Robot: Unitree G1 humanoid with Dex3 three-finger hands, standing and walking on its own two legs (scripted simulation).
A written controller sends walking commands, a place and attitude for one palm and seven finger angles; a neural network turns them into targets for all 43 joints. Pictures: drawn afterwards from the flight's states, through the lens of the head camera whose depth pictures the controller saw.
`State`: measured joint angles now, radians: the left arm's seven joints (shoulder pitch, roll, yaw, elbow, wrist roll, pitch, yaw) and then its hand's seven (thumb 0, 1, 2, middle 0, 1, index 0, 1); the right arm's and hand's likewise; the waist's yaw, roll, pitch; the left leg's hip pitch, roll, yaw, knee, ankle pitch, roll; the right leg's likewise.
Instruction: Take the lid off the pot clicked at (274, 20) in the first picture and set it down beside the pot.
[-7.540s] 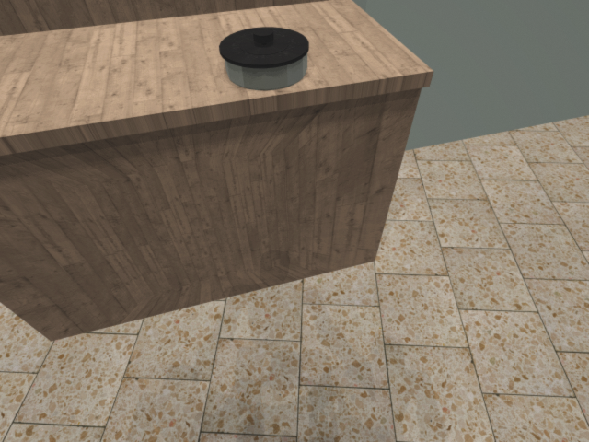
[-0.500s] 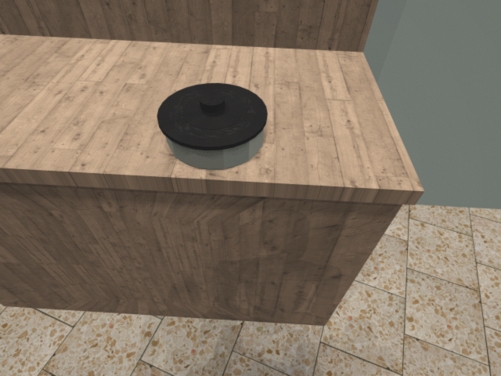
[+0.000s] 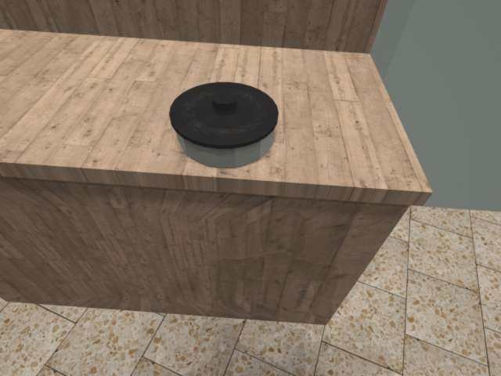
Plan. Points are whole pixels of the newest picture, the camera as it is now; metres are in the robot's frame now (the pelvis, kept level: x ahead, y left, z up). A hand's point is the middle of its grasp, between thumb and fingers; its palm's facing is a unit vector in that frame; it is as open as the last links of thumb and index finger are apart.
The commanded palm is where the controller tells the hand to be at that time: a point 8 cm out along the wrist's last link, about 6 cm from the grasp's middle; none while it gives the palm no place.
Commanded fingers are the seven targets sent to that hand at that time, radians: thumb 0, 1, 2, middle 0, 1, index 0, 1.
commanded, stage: shuffle to correct the standing spot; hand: left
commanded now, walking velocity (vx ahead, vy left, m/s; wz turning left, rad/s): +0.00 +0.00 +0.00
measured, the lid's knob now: (224, 101) +0.55 +0.09 +0.16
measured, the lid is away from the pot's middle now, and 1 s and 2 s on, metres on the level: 0.00 0.00 0.00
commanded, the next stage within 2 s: come to a stop and stand still in 0.46 s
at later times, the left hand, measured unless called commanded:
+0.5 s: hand out of the picture +0.02 +0.17 -0.19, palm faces +0.06 -0.98 -0.17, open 7.4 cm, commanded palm none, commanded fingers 0.00 0.90 0.90 -0.20 -0.30 -0.20 -0.30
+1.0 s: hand out of the picture +0.15 +0.17 -0.17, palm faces +0.05 -0.97 -0.23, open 7.3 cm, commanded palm none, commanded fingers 0.00 0.90 0.90 -0.20 -0.30 -0.20 -0.30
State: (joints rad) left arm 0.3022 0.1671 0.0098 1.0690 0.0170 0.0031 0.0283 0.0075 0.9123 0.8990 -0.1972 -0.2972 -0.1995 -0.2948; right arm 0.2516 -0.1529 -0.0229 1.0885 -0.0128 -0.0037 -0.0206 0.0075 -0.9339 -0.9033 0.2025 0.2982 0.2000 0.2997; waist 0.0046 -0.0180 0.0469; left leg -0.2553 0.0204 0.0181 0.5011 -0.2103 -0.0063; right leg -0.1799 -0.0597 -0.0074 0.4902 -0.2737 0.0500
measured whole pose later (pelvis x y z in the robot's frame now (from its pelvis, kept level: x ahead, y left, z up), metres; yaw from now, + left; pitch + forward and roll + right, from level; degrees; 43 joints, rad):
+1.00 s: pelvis +0.08 -0.01 +0.00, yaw +0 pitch -1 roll +1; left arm 0.19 0.16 0.04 0.95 0.03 0.00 0.05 0.01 0.92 0.90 -0.20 -0.30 -0.20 -0.29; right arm 0.17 -0.16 -0.06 1.04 0.00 0.03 -0.04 0.00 -0.91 -0.90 0.20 0.30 0.20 0.30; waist 0.01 -0.02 0.10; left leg -0.32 -0.03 0.04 0.77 -0.48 -0.03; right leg -0.26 -0.05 -0.07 0.57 -0.30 -0.02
